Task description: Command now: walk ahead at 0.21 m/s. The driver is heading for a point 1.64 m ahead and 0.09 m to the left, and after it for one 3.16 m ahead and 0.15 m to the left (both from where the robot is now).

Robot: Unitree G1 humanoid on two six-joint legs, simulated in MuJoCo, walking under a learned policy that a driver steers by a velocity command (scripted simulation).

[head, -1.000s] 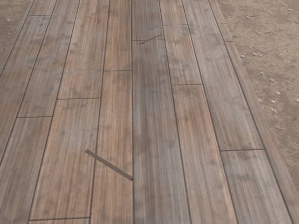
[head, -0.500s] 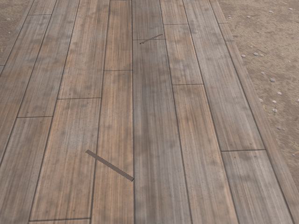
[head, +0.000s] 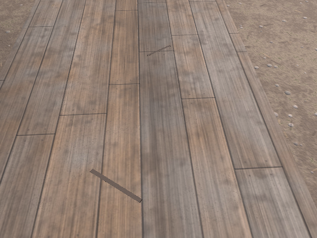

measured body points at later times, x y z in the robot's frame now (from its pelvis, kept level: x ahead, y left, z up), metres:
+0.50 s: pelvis +0.19 -0.04 +0.01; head +0.20 -0.05 +0.46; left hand +0.11 +0.19 -0.14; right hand +0.37 -0.28 -0.11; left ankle +0.36 +0.13 -0.67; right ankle +0.08 -0.13 -0.73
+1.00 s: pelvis +0.43 +0.03 +0.01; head +0.46 +0.03 +0.46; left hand +0.55 +0.28 -0.12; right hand +0.49 -0.23 -0.13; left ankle +0.46 +0.10 -0.73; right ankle +0.52 -0.14 -0.70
